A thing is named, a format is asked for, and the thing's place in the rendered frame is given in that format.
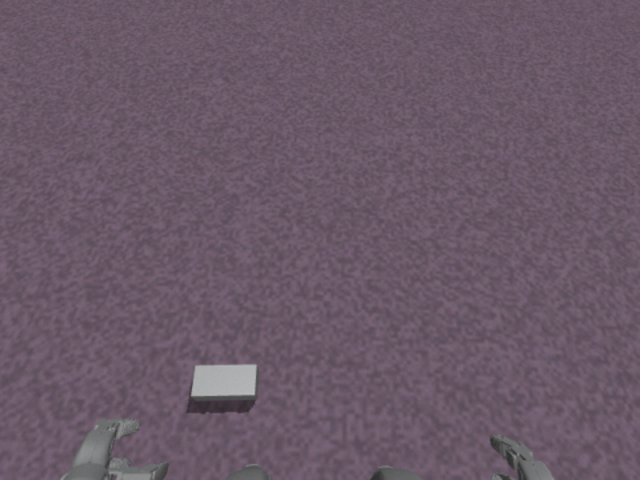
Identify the right robot hand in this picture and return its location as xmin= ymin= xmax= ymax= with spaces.
xmin=490 ymin=434 xmax=554 ymax=480

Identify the left robot hand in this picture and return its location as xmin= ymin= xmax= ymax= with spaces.
xmin=69 ymin=418 xmax=169 ymax=480

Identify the left robot arm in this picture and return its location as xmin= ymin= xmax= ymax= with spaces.
xmin=60 ymin=463 xmax=109 ymax=480

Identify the carton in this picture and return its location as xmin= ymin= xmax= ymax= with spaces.
xmin=191 ymin=364 xmax=259 ymax=401

